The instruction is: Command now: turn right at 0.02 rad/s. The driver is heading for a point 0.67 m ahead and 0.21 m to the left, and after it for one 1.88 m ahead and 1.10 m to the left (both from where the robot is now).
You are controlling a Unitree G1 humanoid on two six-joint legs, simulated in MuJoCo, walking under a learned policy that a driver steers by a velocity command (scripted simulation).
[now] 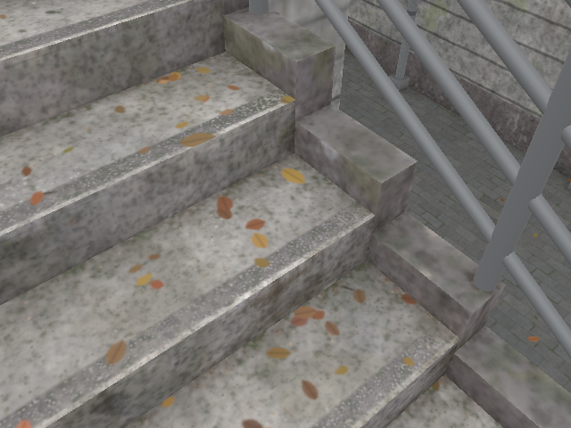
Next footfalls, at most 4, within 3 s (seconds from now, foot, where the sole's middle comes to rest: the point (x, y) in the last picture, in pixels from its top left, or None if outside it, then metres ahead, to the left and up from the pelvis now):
0.46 left None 0.05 -0.05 -0.74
0.72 right None -0.02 -0.29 -0.90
1.06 left None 0.21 -0.05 -0.74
1.48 right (344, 366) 0.61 -0.13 -0.58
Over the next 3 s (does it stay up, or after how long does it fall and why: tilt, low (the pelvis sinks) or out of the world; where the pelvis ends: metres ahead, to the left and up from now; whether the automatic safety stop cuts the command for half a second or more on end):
stays up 0.69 0.16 0.35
